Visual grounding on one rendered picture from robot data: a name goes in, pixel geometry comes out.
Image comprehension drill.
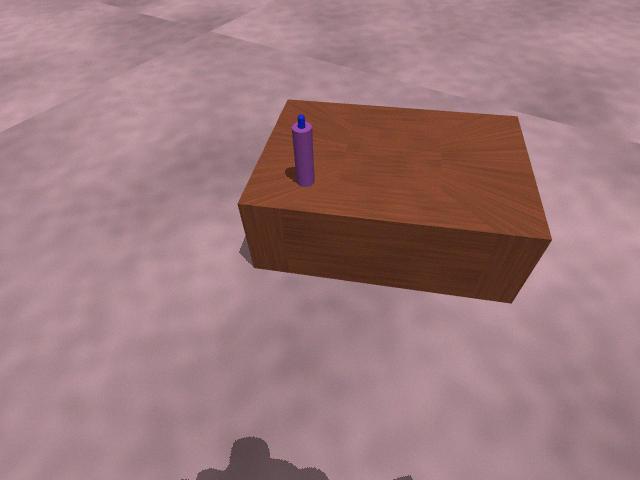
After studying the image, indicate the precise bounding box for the bottle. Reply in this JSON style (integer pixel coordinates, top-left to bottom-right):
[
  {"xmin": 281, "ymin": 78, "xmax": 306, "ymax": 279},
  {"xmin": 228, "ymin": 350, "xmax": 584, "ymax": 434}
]
[{"xmin": 292, "ymin": 115, "xmax": 315, "ymax": 187}]

